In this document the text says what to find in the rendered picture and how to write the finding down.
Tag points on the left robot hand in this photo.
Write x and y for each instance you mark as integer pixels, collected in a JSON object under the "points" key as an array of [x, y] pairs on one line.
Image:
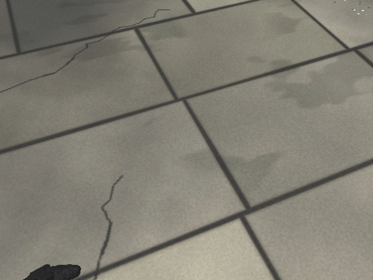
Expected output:
{"points": [[58, 272]]}

